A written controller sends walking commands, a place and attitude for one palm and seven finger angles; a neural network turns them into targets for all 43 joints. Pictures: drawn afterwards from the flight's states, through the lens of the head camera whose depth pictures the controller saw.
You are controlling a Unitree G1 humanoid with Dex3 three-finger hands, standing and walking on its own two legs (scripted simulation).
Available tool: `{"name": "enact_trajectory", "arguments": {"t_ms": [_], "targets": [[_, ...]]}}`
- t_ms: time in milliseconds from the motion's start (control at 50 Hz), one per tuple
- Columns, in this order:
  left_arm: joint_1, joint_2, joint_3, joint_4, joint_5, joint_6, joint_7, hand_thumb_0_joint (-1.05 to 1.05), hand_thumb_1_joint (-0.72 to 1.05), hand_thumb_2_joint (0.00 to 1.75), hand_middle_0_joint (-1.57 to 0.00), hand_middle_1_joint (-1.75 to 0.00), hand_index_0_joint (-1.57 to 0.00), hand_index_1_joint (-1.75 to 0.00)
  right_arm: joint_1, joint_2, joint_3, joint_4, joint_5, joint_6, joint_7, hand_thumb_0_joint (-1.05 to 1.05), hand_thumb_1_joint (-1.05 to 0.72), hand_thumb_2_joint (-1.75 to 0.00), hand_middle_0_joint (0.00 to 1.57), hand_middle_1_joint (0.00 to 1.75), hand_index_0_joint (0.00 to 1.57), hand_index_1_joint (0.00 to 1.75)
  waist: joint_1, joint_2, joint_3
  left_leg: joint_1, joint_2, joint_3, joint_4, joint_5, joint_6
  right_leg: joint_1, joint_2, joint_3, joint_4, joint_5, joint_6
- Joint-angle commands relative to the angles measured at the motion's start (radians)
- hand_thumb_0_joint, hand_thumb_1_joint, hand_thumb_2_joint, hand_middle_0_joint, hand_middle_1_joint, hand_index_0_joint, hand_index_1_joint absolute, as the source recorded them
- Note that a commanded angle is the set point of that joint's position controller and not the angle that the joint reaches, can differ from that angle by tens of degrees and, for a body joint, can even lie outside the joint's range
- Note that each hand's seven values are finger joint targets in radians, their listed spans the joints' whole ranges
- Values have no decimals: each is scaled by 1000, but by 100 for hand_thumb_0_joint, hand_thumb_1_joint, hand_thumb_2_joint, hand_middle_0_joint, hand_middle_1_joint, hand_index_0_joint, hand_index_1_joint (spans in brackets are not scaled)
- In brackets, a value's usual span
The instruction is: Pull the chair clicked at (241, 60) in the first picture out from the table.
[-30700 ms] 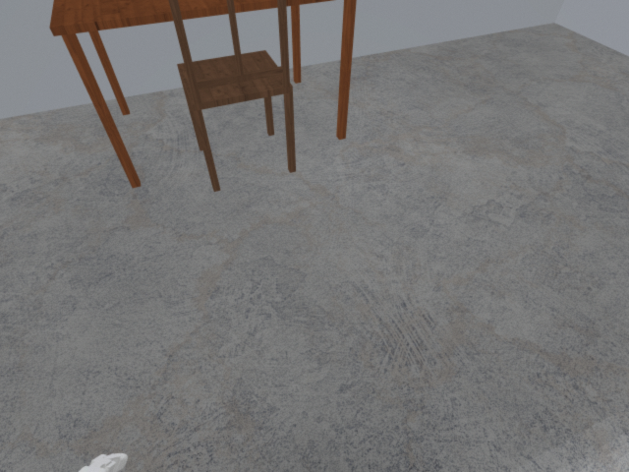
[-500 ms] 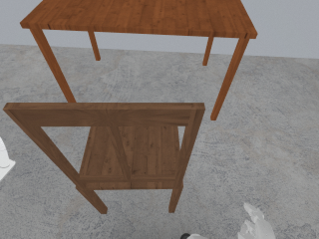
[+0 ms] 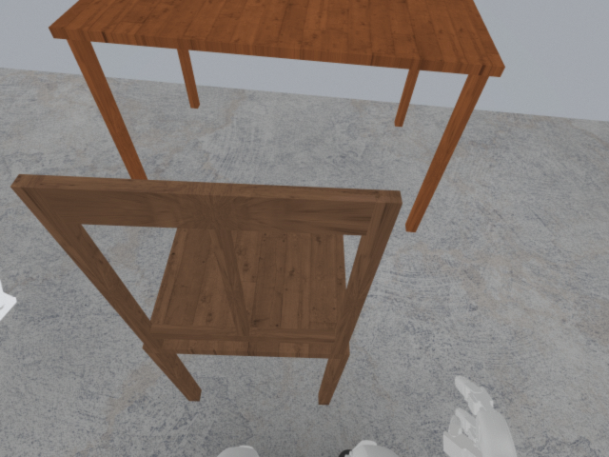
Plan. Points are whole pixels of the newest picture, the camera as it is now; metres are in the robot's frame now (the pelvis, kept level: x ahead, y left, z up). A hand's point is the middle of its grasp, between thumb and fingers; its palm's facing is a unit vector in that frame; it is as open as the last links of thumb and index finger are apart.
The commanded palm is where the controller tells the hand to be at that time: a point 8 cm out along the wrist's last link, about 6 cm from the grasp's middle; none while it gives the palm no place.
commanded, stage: step back with the hand held close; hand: left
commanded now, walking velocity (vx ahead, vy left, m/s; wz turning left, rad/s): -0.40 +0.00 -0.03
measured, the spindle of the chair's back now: (234, 290) +0.35 +0.13 -0.04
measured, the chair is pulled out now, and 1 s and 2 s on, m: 0.54 0.54 0.54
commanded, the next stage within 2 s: stop stepping back and stand still in 0.74 s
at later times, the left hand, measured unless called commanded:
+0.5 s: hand (41, 343) +0.18 +0.23 +0.18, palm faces +0.31 -0.81 -0.50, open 7.4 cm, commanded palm +0.10 +0.28 +0.20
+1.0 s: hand out of the picture +0.03 +0.23 +0.18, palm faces +0.34 -0.81 -0.48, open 7.4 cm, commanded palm -0.02 +0.27 +0.20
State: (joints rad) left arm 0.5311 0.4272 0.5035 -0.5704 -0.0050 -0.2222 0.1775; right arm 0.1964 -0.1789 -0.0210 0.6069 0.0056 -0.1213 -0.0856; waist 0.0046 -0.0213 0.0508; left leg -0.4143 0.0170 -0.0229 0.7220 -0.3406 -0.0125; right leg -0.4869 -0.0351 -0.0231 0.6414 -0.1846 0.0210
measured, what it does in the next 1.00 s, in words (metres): walks backwards: right foot, then left foot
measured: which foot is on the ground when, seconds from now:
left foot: down 0.00-0.48, up 0.50-0.62, down 0.64-0.94, up 0.96-1.00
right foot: down 0.00-0.20, up 0.22-0.34, down 0.36-0.66, up 0.68-0.88, down 0.90-1.00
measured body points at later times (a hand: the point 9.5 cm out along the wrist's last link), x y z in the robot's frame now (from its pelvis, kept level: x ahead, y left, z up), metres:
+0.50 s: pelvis -0.05 -0.01 +0.01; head +0.01 +0.00 +0.46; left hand +0.15 +0.27 +0.21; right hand +0.12 -0.24 -0.08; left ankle +0.01 +0.12 -0.71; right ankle -0.05 -0.14 -0.72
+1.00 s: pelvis -0.18 -0.02 +0.01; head -0.17 -0.01 +0.46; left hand +0.01 +0.27 +0.21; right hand -0.04 -0.26 -0.07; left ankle -0.10 +0.11 -0.70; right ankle -0.17 -0.16 -0.72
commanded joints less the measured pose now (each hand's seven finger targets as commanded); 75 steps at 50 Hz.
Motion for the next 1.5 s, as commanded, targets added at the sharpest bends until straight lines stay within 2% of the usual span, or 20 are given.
{"name": "enact_trajectory", "arguments": {"t_ms": [0,60,120,200,280,380,440,500,580,620,680,720,860,920,940,1060,1100,1140,1240,1480], "targets": [[-52,160,94,-210,-17,-69,15,0,90,90,-20,-30,-20,-30,-29,-136,-64,-117,-8,-58,-3,0,-90,-90,20,30,20,30,-17,-4,-196,-109,36,-31,-85,-61,31,245,-146,220,-140,249,-93],[-36,192,106,-176,-20,-55,23,0,90,90,-20,-30,-20,-30,-41,-126,-61,-102,-15,-31,9,0,-90,-90,20,30,20,30,-14,-157,-216,44,-28,1,81,-128,9,109,-269,295,-363,-40,-152],[40,190,129,-173,-21,-53,24,0,90,90,-20,-30,-20,-30,-68,-131,-51,-114,-10,0,11,0,-90,-90,20,30,20,30,-11,-100,-223,63,21,-52,-139,-52,33,156,-192,182,-291,-28,-114],[32,168,145,-203,-5,-81,18,0,90,90,-20,-30,-20,-30,-111,-147,-54,-157,-1,-32,-7,0,-90,-90,20,30,20,30,-22,341,-143,-370,300,-244,-484,-191,158,404,40,13,221,-123,2],[39,164,97,-203,-31,-89,-4,0,90,90,-20,-30,-20,-30,-64,-149,-69,-91,-11,-80,3,0,-90,-90,20,30,20,30,-3,217,-174,74,271,-162,-261,557,121,183,-5,12,18,-149,-25],[-29,175,71,-210,-22,-114,-21,0,90,90,-20,-30,-20,-30,-59,-161,-50,-49,-34,-91,24,0,-90,-90,20,30,20,30,2,221,-215,219,233,-137,-176,728,76,270,-19,7,-228,182,-37],[54,193,97,-210,-46,-100,-30,0,90,90,-20,-30,-20,-30,-69,-137,-63,-102,-4,-68,21,0,-90,-90,20,30,20,30,-3,-14,-323,167,74,11,-16,369,3,287,-166,145,-213,494,-114],[107,216,134,-167,-59,-77,-10,0,90,90,-20,-30,-20,-30,-93,-97,-56,-121,4,-21,14,0,-90,-90,20,30,20,30,-1,-131,-269,-10,-21,-34,228,-136,-14,278,-341,252,-306,525,-223],[128,216,156,-144,-39,-69,10,0,90,90,-20,-30,-20,-30,-135,-95,-26,-117,3,4,-15,0,-90,-90,20,30,20,30,-21,-75,-208,52,20,-19,-272,124,1,329,-177,65,-139,533,-96],[128,197,126,-195,-44,-87,-5,0,90,90,-20,-30,-20,-30,-110,-131,-58,-123,0,-10,-13,0,-90,-90,20,30,20,30,-12,143,-229,141,233,-183,-382,622,79,245,-19,-2,22,77,-6],[96,205,115,-241,-67,-92,-15,0,90,90,-20,-30,-20,-30,-86,-126,-58,-96,-29,-73,-3,0,-90,-90,20,30,20,30,-10,351,-231,146,342,-242,-374,763,182,135,5,67,251,-342,-3],[53,164,62,-277,-54,-93,-15,0,90,90,-20,-30,-20,-30,-51,-140,-62,-75,-21,-89,15,0,-90,-90,20,30,20,30,-7,260,-222,239,306,-190,-301,876,159,136,-2,45,111,-245,-12],[70,175,78,-130,-64,-64,-27,0,90,90,-20,-30,-20,-30,-65,-155,-37,-91,2,-89,24,0,-90,-90,20,30,20,30,5,192,-158,35,176,-97,-279,28,63,347,-14,-14,-252,-60,-12],[-5,180,39,-115,-57,-22,-15,0,90,90,-20,-30,-20,-30,-32,-151,-49,-110,17,-56,11,0,-90,-90,20,30,20,30,-24,-188,-130,150,-18,28,121,-142,-21,8,-216,269,-450,-472,-139],[-24,186,40,-110,-51,-3,-3,0,90,90,-20,-30,-20,-30,-40,-141,-38,-103,13,-46,10,0,-90,-90,20,30,20,30,-30,-194,-134,168,-14,18,230,-76,-10,-32,-275,282,-469,-466,-168],[-78,187,37,-94,-29,-22,4,0,90,90,-20,-30,-20,-30,-55,-146,-22,-124,7,-51,-11,0,-90,-90,20,30,20,30,-34,-53,-13,126,18,-23,-307,-133,53,109,-135,114,-350,-396,-70],[-37,181,37,-125,-24,-38,-2,0,90,90,-20,-30,-20,-30,-40,-159,-30,-147,18,-66,-6,0,-90,-90,20,30,20,30,-15,129,-13,86,98,-129,-449,-88,87,217,-35,54,-213,-217,-34],[-54,183,45,-145,-5,-41,-10,0,90,90,-20,-30,-20,-30,-68,-146,-20,-150,17,-77,0,0,-90,-90,20,30,20,30,-23,419,1,-176,191,-279,-661,-556,119,348,29,-33,39,-246,-7],[17,165,31,-88,-26,-45,-20,0,90,90,-20,-30,-20,-30,-25,-143,-26,-120,16,-99,12,0,-90,-90,20,30,20,30,-16,86,-38,-4,97,-151,-402,-155,80,382,1,4,-286,-109,-38],[-85,165,13,-76,-30,-11,-7,0,90,90,-20,-30,-20,-30,-51,-137,-25,-98,14,-80,-2,0,-90,-90,20,30,20,30,-28,77,-40,94,66,-98,-386,-218,66,242,-18,111,-341,-307,-60]]}}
